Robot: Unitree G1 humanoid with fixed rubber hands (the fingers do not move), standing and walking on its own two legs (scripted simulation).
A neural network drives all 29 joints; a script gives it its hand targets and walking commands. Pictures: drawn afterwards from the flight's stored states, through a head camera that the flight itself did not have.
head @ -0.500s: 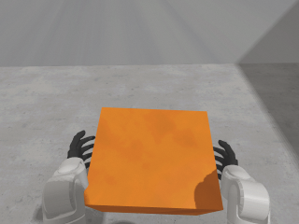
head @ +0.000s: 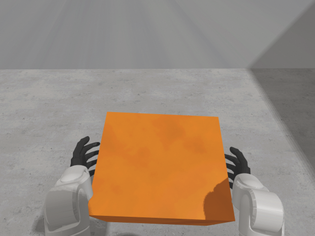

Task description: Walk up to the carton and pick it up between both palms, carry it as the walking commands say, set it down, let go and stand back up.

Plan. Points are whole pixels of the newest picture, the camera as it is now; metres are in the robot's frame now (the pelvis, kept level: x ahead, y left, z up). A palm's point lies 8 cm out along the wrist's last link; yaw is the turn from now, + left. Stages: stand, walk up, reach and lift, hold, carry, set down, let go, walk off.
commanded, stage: carry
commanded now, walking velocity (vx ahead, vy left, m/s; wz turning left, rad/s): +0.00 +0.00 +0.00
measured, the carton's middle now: (159, 172) +0.29 +0.00 +0.02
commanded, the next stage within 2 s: none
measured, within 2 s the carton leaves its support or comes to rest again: neither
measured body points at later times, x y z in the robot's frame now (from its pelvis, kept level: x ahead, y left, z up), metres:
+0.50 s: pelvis +0.00 +0.00 +0.00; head -0.02 -0.01 +0.45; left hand +0.27 +0.17 +0.09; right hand +0.25 -0.19 +0.07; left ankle +0.08 +0.10 -0.72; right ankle +0.00 -0.08 -0.72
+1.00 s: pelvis +0.00 +0.00 +0.00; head -0.02 -0.02 +0.45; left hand +0.28 +0.17 +0.07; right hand +0.26 -0.19 +0.05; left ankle +0.08 +0.10 -0.72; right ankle +0.00 -0.08 -0.72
